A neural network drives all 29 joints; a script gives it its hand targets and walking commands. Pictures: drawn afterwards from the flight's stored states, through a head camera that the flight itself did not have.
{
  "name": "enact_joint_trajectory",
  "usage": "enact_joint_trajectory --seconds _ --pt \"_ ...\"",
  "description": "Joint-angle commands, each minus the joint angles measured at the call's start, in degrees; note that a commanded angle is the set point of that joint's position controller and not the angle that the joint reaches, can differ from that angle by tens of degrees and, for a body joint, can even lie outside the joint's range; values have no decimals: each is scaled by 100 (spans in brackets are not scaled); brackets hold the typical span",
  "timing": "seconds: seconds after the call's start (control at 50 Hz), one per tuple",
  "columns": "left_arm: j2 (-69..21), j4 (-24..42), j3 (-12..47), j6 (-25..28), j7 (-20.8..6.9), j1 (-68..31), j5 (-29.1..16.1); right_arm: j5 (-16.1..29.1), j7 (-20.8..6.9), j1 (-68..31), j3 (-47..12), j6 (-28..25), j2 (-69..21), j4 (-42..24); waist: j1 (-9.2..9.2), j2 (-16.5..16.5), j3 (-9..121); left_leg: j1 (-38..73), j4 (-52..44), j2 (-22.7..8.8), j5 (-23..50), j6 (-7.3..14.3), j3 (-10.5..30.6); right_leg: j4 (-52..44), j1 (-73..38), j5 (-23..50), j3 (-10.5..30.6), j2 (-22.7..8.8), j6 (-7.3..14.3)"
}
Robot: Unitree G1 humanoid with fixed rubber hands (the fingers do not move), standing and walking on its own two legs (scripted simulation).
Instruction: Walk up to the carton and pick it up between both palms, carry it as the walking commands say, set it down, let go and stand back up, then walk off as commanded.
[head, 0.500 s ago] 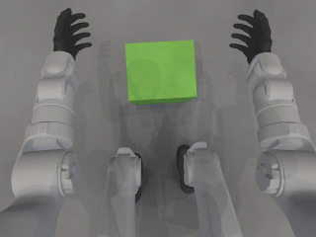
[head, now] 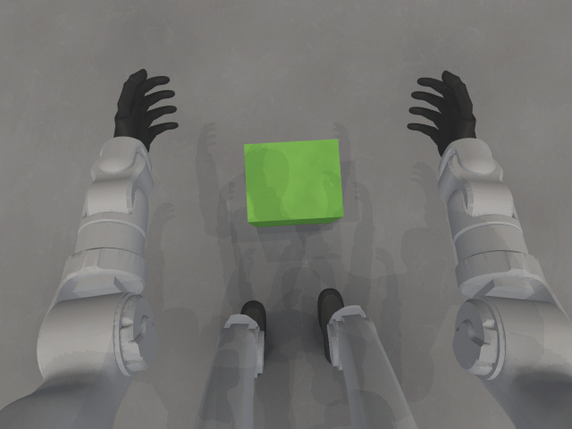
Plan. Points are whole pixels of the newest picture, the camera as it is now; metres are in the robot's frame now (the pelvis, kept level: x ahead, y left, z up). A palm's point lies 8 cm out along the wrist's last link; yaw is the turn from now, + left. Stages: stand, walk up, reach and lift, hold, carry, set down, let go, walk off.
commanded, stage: set down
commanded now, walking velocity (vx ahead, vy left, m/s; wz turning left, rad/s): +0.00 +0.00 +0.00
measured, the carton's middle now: (292, 188) +0.49 -0.02 -0.54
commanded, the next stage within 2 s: let go in 0.10 s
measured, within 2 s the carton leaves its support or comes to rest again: neither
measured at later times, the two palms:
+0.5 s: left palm (87, 223) +0.38 +0.22 -0.03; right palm (510, 213) +0.37 -0.23 -0.03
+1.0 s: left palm (6, 383) +0.25 +0.23 +0.05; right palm out of the picture +0.24 -0.23 +0.05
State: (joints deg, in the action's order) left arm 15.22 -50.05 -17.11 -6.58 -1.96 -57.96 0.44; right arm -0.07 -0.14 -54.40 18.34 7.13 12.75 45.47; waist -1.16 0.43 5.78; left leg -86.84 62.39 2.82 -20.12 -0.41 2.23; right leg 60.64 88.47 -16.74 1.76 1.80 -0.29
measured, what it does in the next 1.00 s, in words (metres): rises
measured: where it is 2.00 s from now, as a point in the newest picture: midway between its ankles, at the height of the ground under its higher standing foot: (293, 345)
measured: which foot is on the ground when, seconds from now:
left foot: down 0.00-1.00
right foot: down 0.00-1.00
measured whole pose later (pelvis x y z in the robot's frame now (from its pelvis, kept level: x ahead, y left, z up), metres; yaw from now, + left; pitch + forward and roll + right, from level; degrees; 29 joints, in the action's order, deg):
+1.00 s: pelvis +0.09 +0.00 +0.12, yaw -1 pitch +0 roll +0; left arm 11.9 -24.7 -2.8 -3.4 -3.9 13.6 -0.1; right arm 0.2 -3.8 14.1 2.8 3.7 12.2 24.3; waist -0.3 0.6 -3.6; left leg -8.0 24.8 1.5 -16.5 0.8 2.7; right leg 24.4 10.1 -13.9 3.0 1.7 0.1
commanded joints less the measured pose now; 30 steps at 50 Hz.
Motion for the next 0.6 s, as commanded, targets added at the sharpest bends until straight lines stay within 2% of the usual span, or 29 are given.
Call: enact_joint_trajectory --seconds 0.0,0.12,0.2,0.28,0.36,0.5,0.58 --pt "456 342 -153 204 -30 -1070 153 -169 -23 -1008 107 -207 412 -365 -7 33 4527 2242 -759 100 1514 -194 -202 -479 -3359 1698 -191 114 -184" --pt "362 364 -343 314 2 -487 466 -486 -13 -495 260 -325 338 -363 27 -7 4841 2588 -914 84 2067 -246 -190 -607 -3954 2328 -170 119 -186" --pt "305 1087 -159 261 126 234 517 -690 -61 221 151 -311 448 -950 -4 80 5830 3568 -981 60 2835 -244 -156 -580 -4670 3017 -194 139 -176" --pt "380 2037 134 202 140 1419 416 -622 -92 1493 -256 -249 411 -1792 -37 9 6104 4081 -1201 96 3333 -209 -124 -744 -5586 3662 -81 113 -160" --pt "284 2462 419 212 61 2450 271 -325 -221 2349 -607 -259 349 -2256 -14 -91 5215 4180 -1661 121 2895 -152 -87 -1177 -5992 3416 51 36 -118" --pt "45 2215 708 488 -41 3880 106 -149 -313 3813 -832 -539 272 -1902 52 -65 3239 4820 -2428 -6 2006 -172 -69 -2005 -6227 2411 78 -69 -84" --pt "52 2098 795 664 -43 4735 119 -92 -284 4695 -962 -717 232 -1811 15 -23 2371 5387 -2846 -23 1731 -150 -82 -2480 -6697 2123 95 -85 -91"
